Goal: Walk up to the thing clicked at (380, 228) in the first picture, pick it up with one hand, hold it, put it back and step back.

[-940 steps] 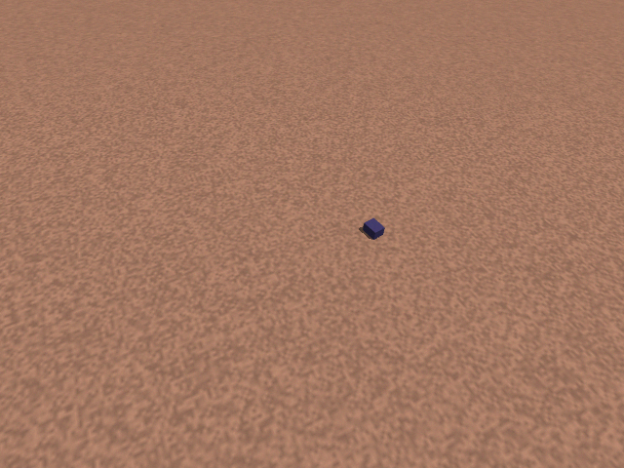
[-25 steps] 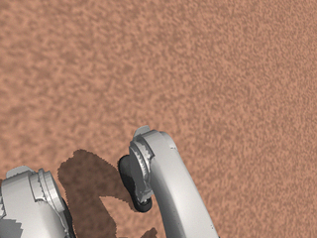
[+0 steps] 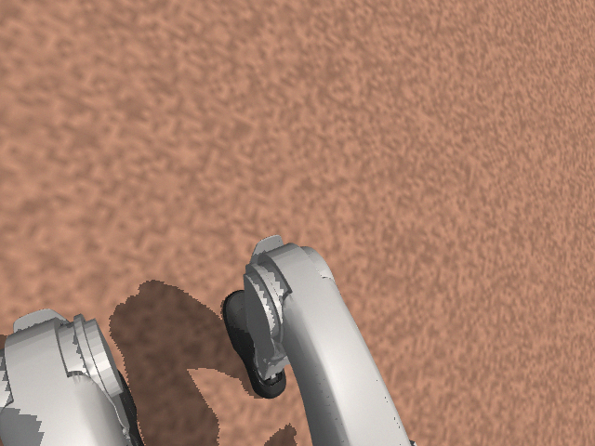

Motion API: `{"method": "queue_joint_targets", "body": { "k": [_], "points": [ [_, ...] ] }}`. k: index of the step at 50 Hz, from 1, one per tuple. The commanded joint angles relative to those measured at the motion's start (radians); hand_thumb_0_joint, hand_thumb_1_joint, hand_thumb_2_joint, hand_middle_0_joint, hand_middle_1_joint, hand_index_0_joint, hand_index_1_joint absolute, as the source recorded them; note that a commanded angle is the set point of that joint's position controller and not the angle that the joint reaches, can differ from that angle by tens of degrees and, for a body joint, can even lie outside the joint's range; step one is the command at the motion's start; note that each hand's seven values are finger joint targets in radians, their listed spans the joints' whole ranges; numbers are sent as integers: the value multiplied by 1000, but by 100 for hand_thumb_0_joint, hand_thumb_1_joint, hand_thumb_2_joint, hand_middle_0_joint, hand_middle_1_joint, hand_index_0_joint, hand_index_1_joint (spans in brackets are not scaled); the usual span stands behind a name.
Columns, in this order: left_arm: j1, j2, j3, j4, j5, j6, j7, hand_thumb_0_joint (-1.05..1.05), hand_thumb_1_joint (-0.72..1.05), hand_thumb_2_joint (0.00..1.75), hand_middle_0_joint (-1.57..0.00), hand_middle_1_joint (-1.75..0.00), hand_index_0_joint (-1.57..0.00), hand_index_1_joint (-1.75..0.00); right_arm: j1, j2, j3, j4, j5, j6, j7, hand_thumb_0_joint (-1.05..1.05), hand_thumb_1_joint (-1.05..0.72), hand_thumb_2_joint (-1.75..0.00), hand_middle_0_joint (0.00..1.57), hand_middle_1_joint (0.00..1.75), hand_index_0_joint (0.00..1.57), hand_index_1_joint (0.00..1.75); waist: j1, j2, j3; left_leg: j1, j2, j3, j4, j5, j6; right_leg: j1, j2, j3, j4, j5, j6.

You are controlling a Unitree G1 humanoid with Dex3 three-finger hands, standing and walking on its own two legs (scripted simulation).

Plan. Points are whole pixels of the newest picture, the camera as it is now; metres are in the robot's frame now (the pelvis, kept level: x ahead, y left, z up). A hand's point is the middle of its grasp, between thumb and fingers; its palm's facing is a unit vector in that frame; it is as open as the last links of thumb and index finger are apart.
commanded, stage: rise first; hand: left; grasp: from above
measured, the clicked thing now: out of the picture +0.49 +0.32 -0.32
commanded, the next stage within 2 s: approach in 0.64 s
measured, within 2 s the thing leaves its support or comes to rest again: neither
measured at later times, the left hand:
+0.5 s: hand out of the picture +0.45 +0.35 -0.21, palm faces -0.07 -0.44 -0.90, open 12.3 cm
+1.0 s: hand out of the picture +0.47 +0.33 -0.21, palm faces -0.07 -0.44 -0.89, open 12.3 cm
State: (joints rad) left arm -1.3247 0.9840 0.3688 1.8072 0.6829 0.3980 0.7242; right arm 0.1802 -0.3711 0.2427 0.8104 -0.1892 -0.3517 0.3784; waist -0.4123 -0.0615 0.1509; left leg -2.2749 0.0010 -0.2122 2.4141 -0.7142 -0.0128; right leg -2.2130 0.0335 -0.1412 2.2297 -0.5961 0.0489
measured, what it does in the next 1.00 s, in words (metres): stands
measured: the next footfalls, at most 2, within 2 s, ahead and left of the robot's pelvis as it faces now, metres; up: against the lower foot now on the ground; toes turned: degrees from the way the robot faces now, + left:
none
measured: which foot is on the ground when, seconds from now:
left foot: down 0.00-1.00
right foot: down 0.00-1.00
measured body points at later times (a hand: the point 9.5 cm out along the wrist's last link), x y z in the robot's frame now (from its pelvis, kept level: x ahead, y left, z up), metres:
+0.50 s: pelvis +0.00 +0.00 +0.00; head +0.29 +0.09 +0.33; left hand +0.46 +0.37 -0.16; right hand -0.01 -0.25 -0.06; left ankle +0.07 +0.13 -0.31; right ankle +0.13 -0.12 -0.31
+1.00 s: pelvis +0.00 +0.00 +0.00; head +0.29 +0.09 +0.33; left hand +0.47 +0.35 -0.16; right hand -0.02 -0.25 -0.05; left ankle +0.07 +0.13 -0.31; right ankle +0.13 -0.12 -0.31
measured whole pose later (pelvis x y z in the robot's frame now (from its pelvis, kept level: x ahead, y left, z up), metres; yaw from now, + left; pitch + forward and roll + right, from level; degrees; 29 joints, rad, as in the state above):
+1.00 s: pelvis +0.00 +0.00 +0.00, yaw +0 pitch +32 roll -13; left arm -1.39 0.98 0.31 1.83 0.66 0.41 0.75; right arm 0.17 -0.37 0.25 0.83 -0.20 -0.36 0.38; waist -0.44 -0.07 0.17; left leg -2.27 -0.01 -0.22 2.41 -0.71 -0.02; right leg -2.20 0.03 -0.15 2.23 -0.60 0.05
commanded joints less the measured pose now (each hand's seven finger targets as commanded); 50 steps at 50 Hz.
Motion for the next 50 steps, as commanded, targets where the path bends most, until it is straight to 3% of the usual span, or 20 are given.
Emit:
{"method": "queue_joint_targets", "body": {
  "k": [1, 5, 9, 12, 17, 19, 20, 21, 22, 25, 40, 46, 50],
  "points": [
    [-267, 229, -21, -111, 30, -10, 48, 0, -25, 74, -37, -77, -36, -78, 262, -320, -66, 55, 5, 1, 0, 0, -91, -90, 20, 30, 20, 30, -45, 479, -671, 460, 31, 72, -274, 191, 12, 430, 18, -76, -186, 201, -58],
    [-271, 203, -31, -115, 26, -4, 46, 0, -24, 73, -37, -78, -36, -79, 268, -327, -75, 48, 1, 2, 2, 0, -91, -90, 20, 30, 20, 30, -57, 486, -676, 479, 32, 77, -267, 214, 11, 431, 23, -74, -186, 221, -59],
    [-277, 216, -19, -104, 22, 1, 51, 0, -23, 72, -37, -77, -36, -78, 283, -322, -68, 57, 5, 4, 8, 0, -91, -90, 20, 30, 20, 30, -52, 500, -691, 479, 33, 75, -269, 225, 9, 444, 19, -76, -184, 227, -60],
    [-271, 194, -36, -117, 20, 5, 42, 0, -25, 74, -36, -79, -35, -80, 273, -323, -75, 48, 3, 4, 6, 0, -91, -90, 20, 30, 20, 30, -59, 493, -669, 483, 31, 73, -270, 209, 9, 416, 21, -79, -187, 213, -60],
    [-262, 223, -23, -123, 22, 2, 44, 0, -25, 73, -36, -78, -35, -79, 277, -316, -67, 58, 9, 4, 10, 0, -91, -90, 20, 30, 20, 30, -39, 486, -698, 455, 30, 78, -265, 220, 13, 455, 23, -73, -180, 225, -58],
    [-245, 207, -39, -126, 28, 5, 30, 0, -25, 73, -35, -81, -35, -81, 265, -314, -71, 52, 7, 2, 7, 0, -91, -90, 20, 30, 20, 30, -47, 465, -669, 434, 26, 82, -265, 194, 19, 435, 23, -72, -192, 198, -55],
    [-258, 224, -25, -123, 31, 4, 34, 0, -25, 73, -35, -80, -35, -80, 275, -319, -76, 61, 11, 2, 7, 0, -91, -90, 20, 30, 20, 30, -38, 468, -677, 436, 28, 80, -271, 185, 18, 435, 23, -73, -197, 189, -56],
    [-261, 197, -38, -145, 27, 5, 32, 0, -23, 72, -36, -79, -36, -79, 276, -320, -83, 48, 9, 3, 7, 0, -91, -90, 20, 30, 20, 30, -44, 487, -691, 467, 29, 86, -267, 210, 14, 435, 24, -69, -192, 211, -58],
    [-266, 224, -26, -128, 29, 6, 38, 0, -23, 71, -36, -79, -36, -79, 271, -324, -80, 61, 11, 0, 6, 0, -91, -90, 20, 30, 20, 30, -32, 481, -688, 459, 32, 76, -274, 186, 14, 426, 22, -75, -194, 189, -58],
    [-266, 177, -38, -124, 26, 7, 41, 0, -25, 74, -35, -80, -35, -80, 269, -327, -89, 44, 10, 2, 7, 0, -91, -90, 20, 30, 20, 30, -46, 502, -681, 493, 34, 70, -277, 208, 8, 407, 22, -78, -183, 210, -64],
    [-280, 187, -37, -103, 22, -2, 49, 0, -25, 74, -35, -78, -34, -79, 276, -330, -76, 61, 4, 1, 8, 0, -91, -90, 20, 30, 20, 30, -60, 490, -658, 481, 34, 68, -277, 195, 9, 412, 20, -79, -181, 206, -62],
    [-361, 138, -79, -103, 14, -6, 56, 0, -26, 75, -35, -78, -34, -79, 264, -330, -66, 77, 0, -6, 0, 0, -91, -90, 20, 30, 20, 30, -113, 496, -620, 492, 30, 48, -283, 142, 8, 368, 12, -91, -192, 171, -60],
    [-405, 87, -113, -103, 1, -2, 73, 0, -28, 77, -32, -84, -31, -84, 274, -340, -63, 83, -13, -5, 3, 0, -91, -90, 20, 30, 20, 30, -157, 516, -624, 524, 27, 40, -285, 161, 2, 391, 12, -97, -190, 199, -59]
  ]
}}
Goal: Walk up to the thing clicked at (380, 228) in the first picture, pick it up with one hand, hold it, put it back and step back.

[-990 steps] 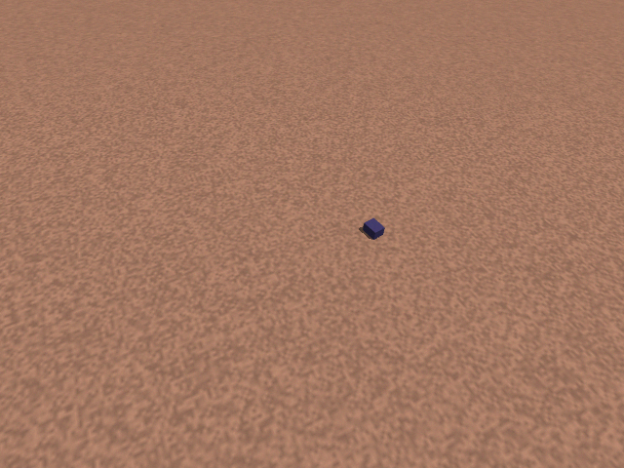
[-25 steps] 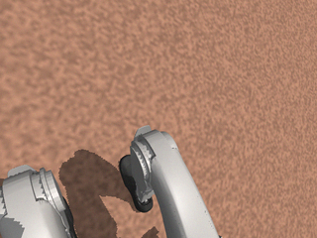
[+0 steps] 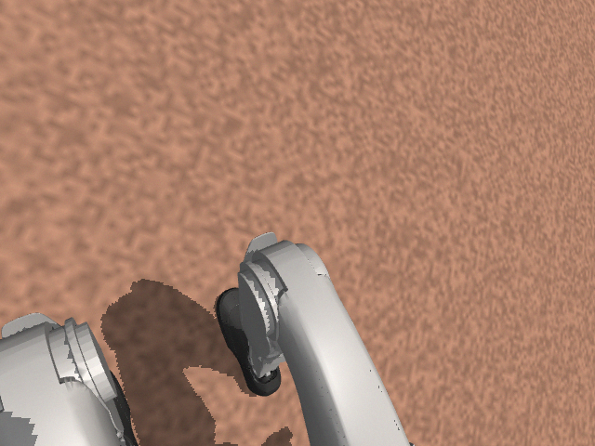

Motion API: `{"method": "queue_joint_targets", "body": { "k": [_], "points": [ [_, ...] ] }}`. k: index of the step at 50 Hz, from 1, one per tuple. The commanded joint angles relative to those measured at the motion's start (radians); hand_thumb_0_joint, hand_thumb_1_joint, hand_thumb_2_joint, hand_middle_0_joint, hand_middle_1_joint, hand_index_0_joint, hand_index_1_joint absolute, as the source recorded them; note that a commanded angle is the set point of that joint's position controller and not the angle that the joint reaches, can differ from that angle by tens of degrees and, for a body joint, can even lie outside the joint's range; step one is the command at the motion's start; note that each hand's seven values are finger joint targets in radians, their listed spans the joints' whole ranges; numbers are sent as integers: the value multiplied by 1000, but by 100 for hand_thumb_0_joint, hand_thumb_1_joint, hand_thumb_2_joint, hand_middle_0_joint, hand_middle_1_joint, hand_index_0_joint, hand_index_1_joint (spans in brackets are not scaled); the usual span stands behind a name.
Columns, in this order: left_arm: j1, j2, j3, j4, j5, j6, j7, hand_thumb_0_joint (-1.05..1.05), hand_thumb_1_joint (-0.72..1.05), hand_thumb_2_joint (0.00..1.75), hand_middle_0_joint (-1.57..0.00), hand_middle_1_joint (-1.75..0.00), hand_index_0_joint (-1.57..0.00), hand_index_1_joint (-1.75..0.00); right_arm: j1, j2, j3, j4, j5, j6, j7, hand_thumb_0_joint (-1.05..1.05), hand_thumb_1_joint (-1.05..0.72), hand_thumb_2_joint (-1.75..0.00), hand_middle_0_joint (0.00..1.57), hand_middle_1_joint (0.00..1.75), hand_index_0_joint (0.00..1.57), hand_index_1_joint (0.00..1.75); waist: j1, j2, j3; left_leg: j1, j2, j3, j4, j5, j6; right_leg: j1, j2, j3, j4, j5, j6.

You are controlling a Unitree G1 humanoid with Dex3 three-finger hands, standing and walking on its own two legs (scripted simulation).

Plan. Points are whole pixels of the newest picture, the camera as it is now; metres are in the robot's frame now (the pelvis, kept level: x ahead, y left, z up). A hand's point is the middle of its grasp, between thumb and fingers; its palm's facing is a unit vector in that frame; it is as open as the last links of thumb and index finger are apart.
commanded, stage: approach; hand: left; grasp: from above
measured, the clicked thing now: out of the picture +0.50 +0.32 -0.32
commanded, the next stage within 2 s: rest palm in 0.50 s
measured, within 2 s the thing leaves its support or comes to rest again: neither
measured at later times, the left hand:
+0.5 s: hand out of the picture +0.48 +0.30 -0.20, palm faces -0.10 -0.43 -0.90, open 13.0 cm
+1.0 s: hand out of the picture +0.49 +0.28 -0.25, palm faces -0.09 -0.45 -0.89, open 12.9 cm
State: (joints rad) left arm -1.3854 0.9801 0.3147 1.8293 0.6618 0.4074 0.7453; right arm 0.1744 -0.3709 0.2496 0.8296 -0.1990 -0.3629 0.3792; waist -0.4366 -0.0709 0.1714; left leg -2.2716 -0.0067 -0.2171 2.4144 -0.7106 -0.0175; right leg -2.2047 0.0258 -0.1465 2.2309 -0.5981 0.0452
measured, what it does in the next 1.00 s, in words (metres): stands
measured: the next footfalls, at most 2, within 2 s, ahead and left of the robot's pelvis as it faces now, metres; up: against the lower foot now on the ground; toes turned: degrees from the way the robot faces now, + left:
none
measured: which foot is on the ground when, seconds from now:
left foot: down 0.00-1.00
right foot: down 0.00-1.00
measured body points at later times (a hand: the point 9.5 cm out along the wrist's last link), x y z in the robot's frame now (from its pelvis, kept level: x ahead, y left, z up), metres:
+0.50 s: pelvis +0.00 +0.00 +0.01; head +0.30 +0.07 +0.34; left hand +0.49 +0.32 -0.15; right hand -0.05 -0.24 -0.05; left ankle +0.07 +0.13 -0.31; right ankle +0.13 -0.12 -0.31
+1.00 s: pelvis +0.00 +0.00 +0.00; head +0.32 +0.08 +0.30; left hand +0.49 +0.30 -0.20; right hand -0.02 -0.25 -0.04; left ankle +0.07 +0.13 -0.31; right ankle +0.13 -0.12 -0.31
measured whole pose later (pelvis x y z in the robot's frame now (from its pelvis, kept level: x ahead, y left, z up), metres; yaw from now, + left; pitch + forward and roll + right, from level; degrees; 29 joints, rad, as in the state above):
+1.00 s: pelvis +0.00 +0.00 +0.00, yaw -1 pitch +31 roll -14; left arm -1.42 1.01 0.31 1.88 0.62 0.38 0.83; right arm 0.13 -0.41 0.32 0.75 -0.24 -0.35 0.41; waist -0.51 -0.11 0.24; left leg -2.27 0.00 -0.25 2.44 -0.73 -0.03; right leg -2.20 0.03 -0.18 2.24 -0.60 0.04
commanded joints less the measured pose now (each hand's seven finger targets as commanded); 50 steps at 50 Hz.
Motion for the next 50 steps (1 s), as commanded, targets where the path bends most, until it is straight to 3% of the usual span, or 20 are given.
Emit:
{"method": "queue_joint_targets", "body": {
  "k": [1, 5, 7, 10, 13, 14, 15, 18, 23, 26, 30, 31, 35, 38, 41, 50],
  "points": [
    [-366, 102, -57, -120, 20, -8, 63, 0, -31, 79, -30, -84, -30, -85, 285, -348, -71, 68, -3, 8, 0, 0, -91, -90, 20, 30, 20, 30, -129, 520, -657, 515, 36, 50, -276, 161, 9, 401, 21, -87, -201, 206, -52],
    [-398, 146, -36, -102, 33, 15, 99, 0, -36, 83, -28, -87, -26, -88, 287, -349, -52, 64, -3, 17, 14, 0, -91, -90, 20, 30, 20, 30, -125, 539, -673, 519, 39, 46, -267, 208, 6, 411, 15, -88, -186, 257, -50],
    [-392, 197, -15, -97, 33, 26, 104, 0, -38, 84, -26, -89, -25, -91, 259, -370, -53, 29, -6, 18, 14, 0, -91, -90, 20, 30, 20, 30, -123, 538, -671, 488, 35, 62, -266, 202, 14, 457, 18, -82, -196, 258, -42],
    [-382, 249, -4, -109, 65, 47, 102, 0, -40, 85, -24, -90, -23, -91, 286, -344, -36, 24, 3, 37, 25, 0, -91, -90, 20, 30, 20, 30, -98, 543, -705, 471, 36, 82, -247, 235, 18, 490, 27, -74, -206, 280, -38],
    [-356, 269, 2, -153, 68, 67, 89, 0, -40, 84, -21, -94, -21, -94, 275, -351, -54, -10, 16, 53, 30, 0, -91, -90, 20, 30, 20, 30, -72, 552, -754, 455, 36, 101, -245, 275, 24, 543, 36, -67, -218, 316, -32],
    [-322, 246, -2, -156, 64, 76, 78, 0, -38, 82, -21, -95, -22, -94, 278, -342, -56, -28, 23, 59, 36, 0, -91, -90, 20, 30, 20, 30, -64, 546, -754, 437, 36, 104, -244, 294, 23, 544, 37, -65, -211, 332, -34],
    [-278, 251, 4, -148, 65, 84, 74, 0, -38, 82, -21, -95, -22, -94, 288, -337, -62, -22, 33, 65, 42, 0, -91, -90, 20, 30, 20, 30, -41, 543, -775, 429, 38, 102, -250, 289, 23, 550, 40, -69, -211, 321, -35],
    [-193, 177, -10, -133, 26, 97, 40, 0, -35, 80, -21, -94, -22, -92, 299, -325, -75, -31, 45, 78, 42, 0, -90, -90, 20, 30, 20, 30, -47, 482, -741, 404, 39, 92, -254, 266, 27, 522, 49, -75, -214, 293, -32],
    [-226, 96, -16, -140, -44, 73, 31, 0, -32, 81, -25, -89, -25, -89, 328, -310, -81, -5, 42, 79, 43, 0, -90, -89, 20, 30, 20, 30, -79, 426, -684, 369, 38, 79, -260, 179, 30, 469, 51, -73, -219, 205, -37],
    [-269, 87, -34, -148, -35, 37, 30, 0, -33, 80, -23, -91, -24, -90, 301, -310, -76, 26, 27, 68, 29, 0, -90, -89, 20, 30, 20, 30, -95, 441, -637, 381, 36, 58, -275, 125, 27, 410, 42, -80, -213, 153, -47],
    [-312, 104, -54, -154, -3, -8, 36, 0, -32, 80, -23, -96, -25, -93, 256, -329, -72, 48, 8, 49, 7, 0, -90, -89, 20, 30, 20, 30, -107, 515, -636, 465, 34, 49, -298, 101, 13, 370, 31, -89, -200, 141, -63],
    [-316, 113, -58, -153, 10, -15, 39, 0, -39, 84, -20, -97, -21, -96, 249, -332, -71, 54, 7, 45, 3, 0, -90, -90, 20, 30, 20, 30, -109, 522, -631, 465, 32, 50, -291, 91, 15, 364, 30, -89, -202, 133, -63],
    [-309, 111, -49, -89, 37, -32, 76, 0, -42, 92, -21, -90, -19, -93, 251, -344, -62, 63, -5, 30, 5, 0, -90, -90, 20, 30, 20, 30, -123, 526, -634, 495, 39, 37, -288, 129, 8, 356, 21, -100, -185, 181, -63],
    [-301, 109, -47, -51, 24, -38, 99, 0, -39, 99, -27, -90, -23, -94, 261, -341, -41, 57, -17, 22, 13, 0, -91, -90, 20, 30, 20, 30, -144, 481, -613, 476, 33, 38, -266, 149, 13, 390, 19, -100, -194, 202, -53],
    [-292, 145, -32, -22, -3, -38, 118, 0, -37, 97, -28, -89, -24, -93, 248, -360, -25, 31, -24, 13, 19, 0, -91, -90, 20, 30, 20, 30, -137, 463, -614, 448, 33, 52, -243, 174, 17, 443, 22, -91, -201, 226, -43],
    [-273, 221, -36, -68, -20, -30, 138, 0, -35, 85, -26, -88, -24, -89, 219, -372, 29, -42, -39, 29, 43, 0, -91, -90, 20, 30, 20, 30, -140, 485, -634, 435, 36, 64, -205, 249, 22, 529, 32, -87, -188, 301, -34]
  ]
}}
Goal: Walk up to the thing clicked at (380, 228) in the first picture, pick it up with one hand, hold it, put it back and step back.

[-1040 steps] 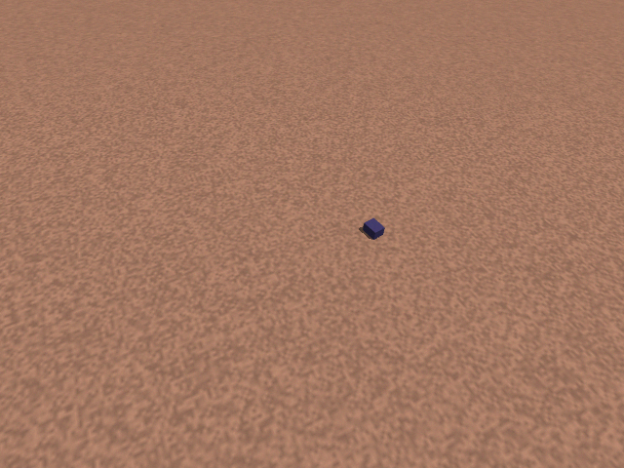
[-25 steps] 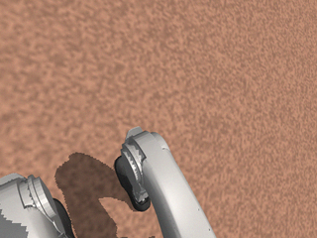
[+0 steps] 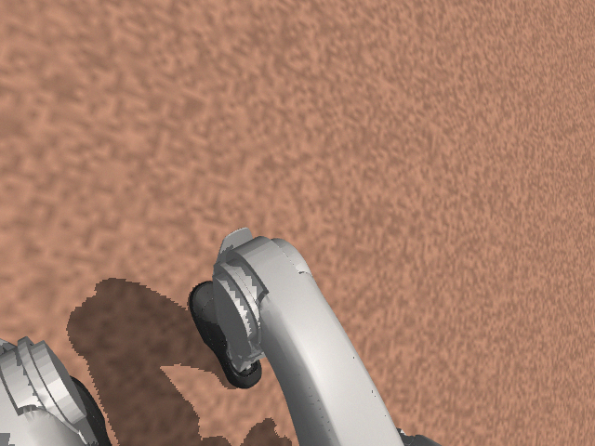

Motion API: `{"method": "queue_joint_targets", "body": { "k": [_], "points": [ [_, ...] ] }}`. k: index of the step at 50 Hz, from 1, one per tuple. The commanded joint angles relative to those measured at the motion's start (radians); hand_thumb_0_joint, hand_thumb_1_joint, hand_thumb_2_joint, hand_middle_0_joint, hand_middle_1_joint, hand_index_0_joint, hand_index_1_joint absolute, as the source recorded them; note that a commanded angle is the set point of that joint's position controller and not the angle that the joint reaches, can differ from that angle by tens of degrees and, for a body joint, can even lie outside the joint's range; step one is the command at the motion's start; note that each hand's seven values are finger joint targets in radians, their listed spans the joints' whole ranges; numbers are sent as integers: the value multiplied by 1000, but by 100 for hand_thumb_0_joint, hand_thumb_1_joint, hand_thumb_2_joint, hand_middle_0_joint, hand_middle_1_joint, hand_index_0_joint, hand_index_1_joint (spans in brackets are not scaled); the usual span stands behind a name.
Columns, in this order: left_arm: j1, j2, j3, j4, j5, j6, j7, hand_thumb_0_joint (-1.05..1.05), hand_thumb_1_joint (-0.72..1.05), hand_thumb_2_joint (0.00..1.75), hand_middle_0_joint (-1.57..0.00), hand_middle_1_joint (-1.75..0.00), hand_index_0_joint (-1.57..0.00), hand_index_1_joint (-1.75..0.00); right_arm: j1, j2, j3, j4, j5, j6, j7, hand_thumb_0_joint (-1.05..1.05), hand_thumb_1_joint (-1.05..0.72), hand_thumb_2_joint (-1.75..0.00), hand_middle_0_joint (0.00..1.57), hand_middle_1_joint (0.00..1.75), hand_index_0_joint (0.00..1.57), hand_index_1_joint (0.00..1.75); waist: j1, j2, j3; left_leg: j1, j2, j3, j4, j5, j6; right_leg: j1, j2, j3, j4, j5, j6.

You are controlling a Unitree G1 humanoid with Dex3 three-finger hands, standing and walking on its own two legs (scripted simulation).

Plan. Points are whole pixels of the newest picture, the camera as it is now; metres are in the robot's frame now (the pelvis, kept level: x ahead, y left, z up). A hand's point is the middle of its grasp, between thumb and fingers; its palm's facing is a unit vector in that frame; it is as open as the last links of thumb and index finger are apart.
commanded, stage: rest palm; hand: left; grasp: from above
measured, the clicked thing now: out of the picture +0.49 +0.33 -0.32
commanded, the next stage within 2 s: close in 1.20 s
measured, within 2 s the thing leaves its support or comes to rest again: neither
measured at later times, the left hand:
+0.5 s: hand out of the picture +0.48 +0.31 -0.27, palm faces -0.08 -0.44 -0.89, open 12.7 cm
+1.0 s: hand out of the picture +0.48 +0.31 -0.28, palm faces -0.07 -0.45 -0.89, open 12.8 cm
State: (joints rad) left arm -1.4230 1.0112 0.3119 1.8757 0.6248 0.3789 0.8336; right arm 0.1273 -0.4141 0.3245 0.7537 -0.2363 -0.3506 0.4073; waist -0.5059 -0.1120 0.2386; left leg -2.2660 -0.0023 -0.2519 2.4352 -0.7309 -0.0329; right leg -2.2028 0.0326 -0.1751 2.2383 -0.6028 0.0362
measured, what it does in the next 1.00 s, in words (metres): stands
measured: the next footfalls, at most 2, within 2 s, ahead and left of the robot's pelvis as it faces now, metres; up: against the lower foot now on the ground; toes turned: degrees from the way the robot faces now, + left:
none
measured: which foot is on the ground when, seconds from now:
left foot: down 0.00-1.00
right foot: down 0.00-1.00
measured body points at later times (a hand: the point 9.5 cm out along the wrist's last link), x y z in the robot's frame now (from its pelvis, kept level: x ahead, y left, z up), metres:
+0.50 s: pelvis +0.00 +0.01 -0.01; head +0.32 +0.10 +0.29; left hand +0.48 +0.32 -0.21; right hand -0.03 -0.22 -0.04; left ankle +0.06 +0.13 -0.31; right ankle +0.13 -0.11 -0.31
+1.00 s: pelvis +0.00 +0.01 +0.00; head +0.33 +0.11 +0.28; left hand +0.48 +0.32 -0.23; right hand -0.03 -0.23 -0.02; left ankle +0.06 +0.13 -0.31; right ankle +0.13 -0.11 -0.31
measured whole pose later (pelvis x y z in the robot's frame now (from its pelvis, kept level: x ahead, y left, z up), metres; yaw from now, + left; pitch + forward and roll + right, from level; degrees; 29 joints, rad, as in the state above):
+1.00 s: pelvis +0.00 +0.01 +0.00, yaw -3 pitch +30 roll -17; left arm -1.43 1.10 0.27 1.83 0.59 0.37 0.84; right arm 0.14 -0.44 0.40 0.65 -0.23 -0.32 0.43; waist -0.52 -0.17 0.31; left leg -2.28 -0.01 -0.29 2.47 -0.74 -0.02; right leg -2.18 0.04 -0.21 2.23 -0.61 0.06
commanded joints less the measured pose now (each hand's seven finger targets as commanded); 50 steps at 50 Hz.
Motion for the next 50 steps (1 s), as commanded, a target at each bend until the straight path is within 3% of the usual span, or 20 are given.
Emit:
{"method": "queue_joint_targets", "body": {
  "k": [1, 5, 9, 12, 17, 27, 37, 44, 50],
  "points": [
    [-239, 208, -22, -107, 20, -3, 58, 0, -34, 84, -26, -87, -24, -89, 270, -334, -44, 34, 4, 21, 17, 0, -91, -90, 20, 30, 20, 30, -64, 537, -708, 430, 38, 91, -230, 274, 34, 519, 26, -64, -191, 306, -27],
    [-258, 235, -12, -125, 8, -4, 63, 0, -33, 85, -27, -87, -25, -89, 247, -347, -39, 29, 2, 18, 21, 0, -91, -90, 20, 30, 20, 30, -79, 562, -664, 463, 40, 66, -239, 220, 28, 476, 20, -82, -176, 268, -29],
    [-236, 209, -29, -103, -21, 1, 54, 0, -29, 83, -30, -85, -28, -87, 257, -363, -35, 7, 7, 24, 26, 0, -91, -90, 20, 30, 20, 30, -97, 542, -642, 416, 39, 68, -224, 209, 31, 480, 28, -83, -183, 259, -28],
    [-235, 215, -29, -96, -24, 0, 43, 0, -31, 81, -27, -85, -26, -86, 260, -363, -26, 4, 16, 28, 27, 0, -91, -90, 20, 30, 20, 30, -93, 528, -626, 416, 43, 49, -229, 215, 28, 463, 25, -93, -172, 263, -28],
    [-225, 220, -63, -105, 4, 1, 19, 0, -29, 79, -26, -87, -26, -87, 264, -362, -20, 3, 20, 34, 23, 0, -90, -90, 20, 30, 20, 30, -103, 531, -607, 400, 39, 47, -227, 196, 33, 453, 32, -97, -180, 243, -29],
    [-234, 224, -69, -120, 13, -11, 28, 0, -32, 81, -25, -86, -24, -87, 261, -372, -17, 2, 13, 31, 21, 0, -90, -90, 20, 30, 20, 30, -111, 568, -597, 449, 47, 25, -245, 201, 22, 441, 30, -111, -171, 250, -37],
    [-242, 208, -80, -142, -13, -17, 40, 0, -31, 81, -26, -85, -25, -86, 256, -389, -10, -20, 3, 29, 28, 0, -90, -90, 20, 30, 20, 30, -129, 570, -582, 463, 46, 31, -226, 256, 21, 475, 28, -111, -170, 305, -31],
    [-229, 227, -81, -136, 9, -15, 38, 0, -29, 79, -26, -85, -25, -86, 255, -388, -4, -32, 12, 35, 30, 0, -90, -90, 20, 30, 20, 30, -119, 597, -575, 487, 51, 21, -239, 255, 16, 454, 30, -119, -170, 295, -38],
    [-226, 237, -70, -150, -16, -13, 44, 0, -28, 80, -27, -85, -26, -86, 248, -394, -1, -46, 13, 43, 31, 0, -90, -90, 20, 30, 20, 30, -123, 579, -577, 486, 52, 16, -233, 261, 17, 456, 31, -120, -164, 304, -35]
  ]
}}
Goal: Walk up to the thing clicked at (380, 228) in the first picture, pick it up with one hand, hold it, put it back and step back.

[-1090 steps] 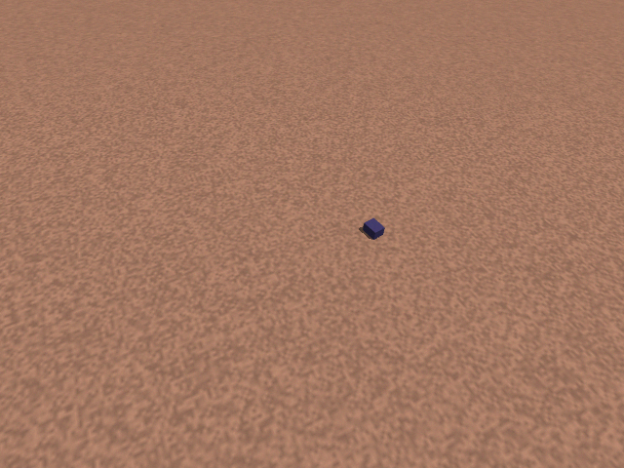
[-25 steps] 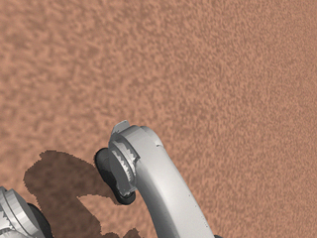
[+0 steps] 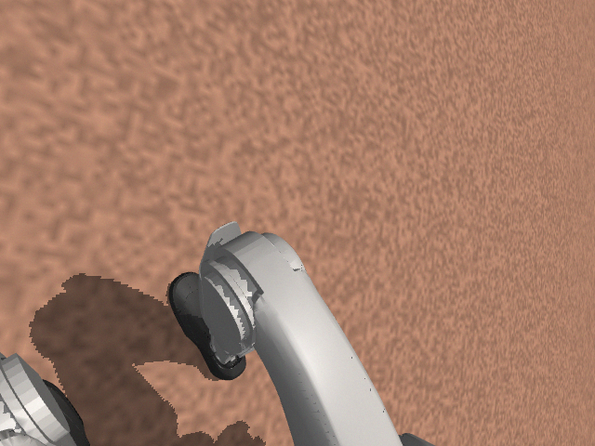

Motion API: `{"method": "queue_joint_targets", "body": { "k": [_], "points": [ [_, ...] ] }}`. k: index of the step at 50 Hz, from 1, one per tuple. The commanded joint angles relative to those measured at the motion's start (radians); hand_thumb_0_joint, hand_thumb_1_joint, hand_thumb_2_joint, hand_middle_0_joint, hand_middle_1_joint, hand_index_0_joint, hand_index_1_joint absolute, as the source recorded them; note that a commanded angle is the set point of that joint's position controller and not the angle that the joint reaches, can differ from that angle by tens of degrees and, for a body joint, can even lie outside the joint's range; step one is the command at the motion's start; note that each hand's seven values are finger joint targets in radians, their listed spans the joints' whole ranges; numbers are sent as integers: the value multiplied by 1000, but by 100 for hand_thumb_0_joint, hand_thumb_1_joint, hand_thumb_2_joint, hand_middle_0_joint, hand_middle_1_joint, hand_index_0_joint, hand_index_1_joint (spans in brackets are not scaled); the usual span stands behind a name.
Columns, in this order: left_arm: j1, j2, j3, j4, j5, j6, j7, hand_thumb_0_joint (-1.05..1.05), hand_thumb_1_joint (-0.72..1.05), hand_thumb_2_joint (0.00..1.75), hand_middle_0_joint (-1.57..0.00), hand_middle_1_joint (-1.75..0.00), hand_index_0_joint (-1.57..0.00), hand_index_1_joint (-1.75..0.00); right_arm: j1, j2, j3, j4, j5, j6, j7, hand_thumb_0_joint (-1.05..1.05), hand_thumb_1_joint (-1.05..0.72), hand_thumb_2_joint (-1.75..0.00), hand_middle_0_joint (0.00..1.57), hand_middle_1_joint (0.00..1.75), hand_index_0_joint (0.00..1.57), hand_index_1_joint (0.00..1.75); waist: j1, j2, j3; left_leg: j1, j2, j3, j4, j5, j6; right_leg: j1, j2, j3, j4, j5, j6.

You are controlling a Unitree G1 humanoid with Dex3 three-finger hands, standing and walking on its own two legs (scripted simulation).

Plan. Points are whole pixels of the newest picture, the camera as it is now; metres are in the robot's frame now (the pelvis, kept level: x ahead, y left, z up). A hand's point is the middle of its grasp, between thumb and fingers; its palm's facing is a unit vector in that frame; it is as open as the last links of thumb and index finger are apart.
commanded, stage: rest palm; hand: left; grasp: from above
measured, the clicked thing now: out of the picture +0.47 +0.34 -0.31
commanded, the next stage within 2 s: close in 0.20 s
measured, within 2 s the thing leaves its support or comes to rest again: leaves its support in 1.68 s
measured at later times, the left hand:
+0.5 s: hand out of the picture +0.46 +0.33 -0.28, palm faces -0.05 -0.45 -0.89, open 11.0 cm
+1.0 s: hand out of the picture +0.46 +0.33 -0.28, palm faces -0.06 -0.44 -0.90, open 10.2 cm
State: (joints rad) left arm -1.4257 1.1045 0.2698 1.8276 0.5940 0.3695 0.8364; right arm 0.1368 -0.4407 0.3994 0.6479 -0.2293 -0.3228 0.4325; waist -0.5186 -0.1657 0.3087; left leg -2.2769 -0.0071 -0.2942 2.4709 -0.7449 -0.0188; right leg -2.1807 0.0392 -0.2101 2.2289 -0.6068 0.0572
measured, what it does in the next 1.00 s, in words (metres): stands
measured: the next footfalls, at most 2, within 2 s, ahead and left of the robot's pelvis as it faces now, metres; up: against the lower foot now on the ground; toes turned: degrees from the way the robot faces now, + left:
none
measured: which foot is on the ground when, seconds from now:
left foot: down 0.00-1.00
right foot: down 0.00-1.00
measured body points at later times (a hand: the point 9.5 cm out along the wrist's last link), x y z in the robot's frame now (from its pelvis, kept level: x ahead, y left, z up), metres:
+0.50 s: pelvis +0.00 +0.00 +0.00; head +0.33 +0.12 +0.28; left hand +0.47 +0.35 -0.23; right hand -0.01 -0.24 -0.03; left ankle +0.06 +0.12 -0.30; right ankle +0.13 -0.12 -0.30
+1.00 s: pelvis +0.00 +0.00 +0.00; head +0.33 +0.12 +0.28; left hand +0.47 +0.35 -0.23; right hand -0.01 -0.24 -0.02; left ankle +0.06 +0.12 -0.30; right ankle +0.13 -0.12 -0.30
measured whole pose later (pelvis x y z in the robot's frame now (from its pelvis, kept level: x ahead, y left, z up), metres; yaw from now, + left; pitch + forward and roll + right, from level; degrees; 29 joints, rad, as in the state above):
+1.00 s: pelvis +0.00 +0.00 +0.00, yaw +0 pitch +30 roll -17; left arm -1.39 1.11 0.27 1.80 0.59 0.37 0.81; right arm 0.13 -0.43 0.40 0.65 -0.23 -0.32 0.42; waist -0.51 -0.16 0.29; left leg -2.28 0.00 -0.29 2.46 -0.75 -0.02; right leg -2.19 0.04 -0.21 2.22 -0.61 0.05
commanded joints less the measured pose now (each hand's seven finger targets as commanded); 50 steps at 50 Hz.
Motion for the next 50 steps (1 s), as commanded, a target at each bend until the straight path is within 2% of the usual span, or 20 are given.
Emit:
{"method": "queue_joint_targets", "body": {
  "k": [1, 2, 4, 5, 9, 15, 16, 18, 20, 24, 30, 32, 34, 37, 40, 43, 46, 47, 48, 50],
  "points": [
    [-220, 138, -30, -107, 11, -3, 41, 0, -27, 80, -29, -84, -27, -85, 249, -370, -76, 54, 5, 19, 7, 0, -90, -90, 20, 30, 20, 30, -113, 631, -661, 496, 58, 60, -270, 286, 3, 454, 29, -86, -155, 316, -56],
    [-210, 146, -29, -102, 11, -1, 43, 0, -25, 78, -28, -84, -28, -85, 242, -369, -74, 48, 10, 19, 6, 0, -90, -90, 20, 30, 20, 30, -106, 623, -666, 483, 57, 66, -260, 283, 7, 455, 30, -82, -164, 316, -54],
    [-218, 162, -25, -112, 6, -3, 31, 0, -27, 79, -29, -83, -27, -85, 240, -366, -73, 60, 7, 14, 3, 0, -90, -90, 20, 30, 20, 30, -110, 615, -645, 456, 49, 75, -258, 259, 10, 456, 28, -77, -164, 302, -50],
    [-209, 151, -29, -117, -1, -3, 26, 0, -27, 80, -28, -84, -27, -85, 239, -367, -73, 49, 9, 15, 4, 0, -90, -90, 20, 30, 20, 30, -108, 609, -648, 445, 51, 78, -254, 266, 11, 464, 30, -77, -165, 303, -50],
    [-196, 180, -27, -110, 16, -6, 21, 0, -24, 78, -30, -84, -29, -85, 251, -364, -71, 62, 12, 15, -5, 0, -90, -90, 20, 30, 20, 30, -96, 608, -678, 439, 53, 87, -252, 267, 13, 493, 36, -76, -177, 305, -49],
    [-191, 172, -31, -117, 19, -3, 9, 0, -24, 77, -29, -83, -29, -84, 237, -359, -71, 59, 13, 16, -11, 0, -89, -90, 20, 30, 20, 30, -95, 610, -682, 445, 58, 76, -259, 260, 11, 475, 35, -82, -171, 294, -53],
    [-198, 170, -29, -151, 20, -4, 8, 0, -16, 79, -37, -79, -37, -81, 243, -354, -69, 49, 15, 18, -8, 0, -89, -90, 20, 30, 20, 30, -93, 629, -687, 453, 56, 79, -257, 282, 10, 471, 35, -80, -167, 307, -57],
    [-191, 177, -27, -130, 23, -3, 9, 0, -1, 80, -49, -77, -48, -79, 249, -358, -71, 62, 14, 18, -12, 0, -89, -90, 20, 30, 20, 30, -92, 629, -684, 450, 58, 81, -259, 265, 11, 480, 39, -81, -173, 297, -56],
    [-192, 172, -32, -120, 23, -2, 8, 0, 4, 73, -51, -77, -50, -77, 242, -357, -73, 68, 10, 18, -13, 0, -89, -90, 20, 30, 20, 30, -97, 617, -669, 440, 58, 74, -266, 246, 10, 470, 34, -84, -167, 283, -54],
    [-202, 161, -29, -128, 16, -2, 11, 0, 6, 63, -51, -72, -52, -71, 245, -355, -76, 64, 9, 18, -13, 0, -89, -90, 20, 30, 20, 30, -98, 625, -673, 450, 58, 77, -267, 249, 10, 471, 35, -81, -173, 285, -56],
    [-211, 141, -43, -150, 37, 0, 7, 0, 13, 63, -56, -69, -57, -69, 234, -343, -75, 60, 15, 22, -13, 0, -89, -90, 20, 30, 20, 30, -91, 655, -654, 494, 61, 62, -280, 269, 1, 411, 28, -86, -163, 287, -65],
    [-195, 142, -45, -133, 41, -1, 11, 0, 17, 64, -60, -70, -61, -70, 243, -347, -77, 63, 9, 21, -13, 0, -89, -90, 20, 30, 20, 30, -97, 638, -662, 480, 58, 68, -276, 277, 5, 445, 32, -83, -162, 305, -61],
    [-199, 137, -40, -134, 31, -1, 18, 0, 21, 65, -65, -68, -65, -68, 241, -351, -79, 62, 8, 21, -10, 0, -89, -90, 20, 30, 20, 30, -98, 629, -666, 478, 58, 69, -271, 281, 6, 452, 32, -82, -163, 311, -59],
    [-197, 154, -28, -116, 37, -4, 21, 0, 24, 63, -67, -66, -67, -66, 240, -346, -81, 74, 11, 20, -10, 0, -89, -90, 20, 30, 20, 30, -88, 636, -645, 481, 61, 60, -282, 259, 3, 423, 26, -87, -161, 289, -61],
    [-190, 128, -37, -126, 25, -2, 14, 0, 25, 65, -69, -64, -68, -65, 234, -349, -81, 55, 10, 17, -7, 0, -89, -90, 20, 30, 20, 30, -101, 631, -648, 488, 58, 60, -279, 262, 3, 422, 28, -86, -164, 290, -61],
    [-194, 148, -30, -119, 27, -4, 17, 0, 31, 62, -73, -63, -73, -63, 244, -354, -83, 67, 11, 15, -7, 0, -89, -90, 20, 30, 20, 30, -94, 626, -654, 461, 58, 65, -277, 254, 8, 446, 29, -82, -166, 289, -57],
    [-191, 138, -34, -138, 16, -3, 13, 0, 35, 64, -77, -63, -76, -64, 244, -350, -80, 58, 8, 14, -4, 0, -89, -90, 20, 30, 20, 30, -96, 621, -669, 468, 55, 74, -272, 268, 9, 457, 32, -77, -172, 296, -56],
    [-189, 150, -27, -125, 17, -2, 17, 0, 36, 59, -76, -61, -76, -61, 244, -353, -80, 63, 10, 12, -4, 0, -89, -90, 20, 30, 20, 30, -90, 609, -676, 456, 56, 75, -270, 267, 11, 463, 32, -78, -178, 295, -54],
    [-185, 150, -27, -120, 12, -3, 17, 0, 36, 62, -77, -62, -77, -62, 243, -353, -79, 63, 6, 11, -6, 0, -89, -90, 20, 30, 20, 30, -99, 607, -677, 455, 54, 76, -272, 264, 10, 473, 34, -77, -174, 300, -54],
    [-201, 154, -20, -135, 11, -4, 16, 0, 38, 64, -78, -62, -78, -63, 245, -350, -79, 66, 12, 13, -4, 0, -89, -90, 20, 30, 20, 30, -89, 614, -669, 460, 56, 74, -269, 270, 8, 450, 26, -78, -169, 297, -55]
  ]
}}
